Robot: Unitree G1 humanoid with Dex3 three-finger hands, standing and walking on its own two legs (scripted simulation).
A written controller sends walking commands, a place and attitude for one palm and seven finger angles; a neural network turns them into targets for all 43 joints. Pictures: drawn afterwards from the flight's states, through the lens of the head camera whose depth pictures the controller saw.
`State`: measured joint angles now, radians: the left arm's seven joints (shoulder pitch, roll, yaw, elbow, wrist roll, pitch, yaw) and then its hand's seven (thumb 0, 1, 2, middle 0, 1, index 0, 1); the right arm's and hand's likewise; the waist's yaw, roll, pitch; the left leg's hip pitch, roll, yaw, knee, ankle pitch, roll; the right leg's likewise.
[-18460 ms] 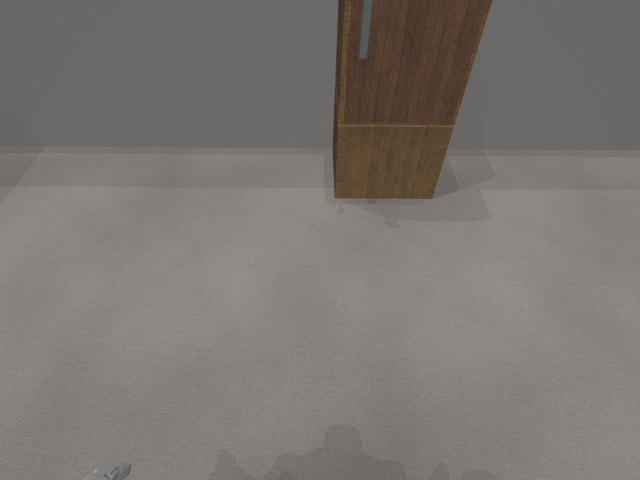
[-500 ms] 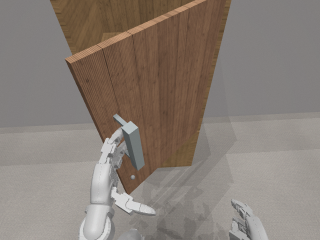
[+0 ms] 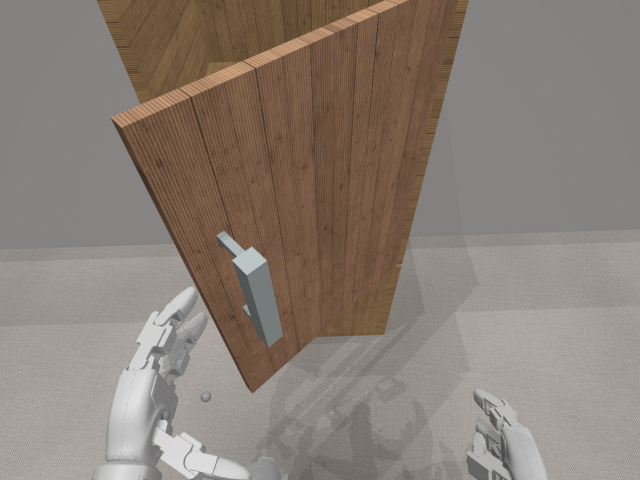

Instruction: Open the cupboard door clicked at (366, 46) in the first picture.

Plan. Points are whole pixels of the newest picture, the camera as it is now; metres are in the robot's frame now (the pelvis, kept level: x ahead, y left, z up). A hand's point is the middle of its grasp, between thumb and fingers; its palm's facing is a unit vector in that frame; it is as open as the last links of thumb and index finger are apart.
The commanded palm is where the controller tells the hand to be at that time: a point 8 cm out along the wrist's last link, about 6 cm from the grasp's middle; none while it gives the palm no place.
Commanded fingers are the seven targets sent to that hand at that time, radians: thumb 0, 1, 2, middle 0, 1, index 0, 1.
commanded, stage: slide the hand sideways off the handle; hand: left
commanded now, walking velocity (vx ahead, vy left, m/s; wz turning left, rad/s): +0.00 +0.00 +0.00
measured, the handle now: (250, 291) +0.32 +0.11 +0.08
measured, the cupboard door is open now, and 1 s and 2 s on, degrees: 42 42 42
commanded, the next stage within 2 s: draw the hand back to the body in 0.16 s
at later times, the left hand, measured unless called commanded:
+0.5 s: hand (155, 400) +0.19 +0.17 +0.10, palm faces +0.05 -1.00 -0.05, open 16.3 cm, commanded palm +0.15 +0.23 +0.11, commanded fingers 0.00 -0.50 0.30 -0.15 -0.30 -0.15 -0.30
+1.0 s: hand (62, 386) +0.18 +0.23 +0.15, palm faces +0.24 -0.91 -0.35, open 14.5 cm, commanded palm +0.14 +0.28 +0.18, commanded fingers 0.00 0.13 0.57 -0.17 -0.30 -0.17 -0.30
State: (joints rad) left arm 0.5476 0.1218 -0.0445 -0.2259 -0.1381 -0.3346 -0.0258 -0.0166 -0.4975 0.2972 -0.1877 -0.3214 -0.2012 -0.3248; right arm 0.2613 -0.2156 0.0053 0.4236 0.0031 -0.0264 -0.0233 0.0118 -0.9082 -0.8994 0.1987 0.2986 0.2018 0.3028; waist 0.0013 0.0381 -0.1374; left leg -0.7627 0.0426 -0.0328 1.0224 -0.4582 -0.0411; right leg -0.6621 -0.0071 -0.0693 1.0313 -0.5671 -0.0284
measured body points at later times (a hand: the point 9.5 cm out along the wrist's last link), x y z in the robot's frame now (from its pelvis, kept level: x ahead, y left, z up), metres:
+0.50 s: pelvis -0.01 +0.01 +0.00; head +0.02 +0.00 +0.45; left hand +0.18 +0.22 +0.11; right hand +0.18 -0.21 -0.07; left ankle +0.03 +0.15 -0.67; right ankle -0.03 -0.10 -0.67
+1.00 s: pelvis +0.00 +0.02 +0.04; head +0.00 +0.01 +0.49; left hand +0.16 +0.27 +0.17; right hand +0.19 -0.19 -0.03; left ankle +0.03 +0.15 -0.67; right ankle -0.03 -0.10 -0.67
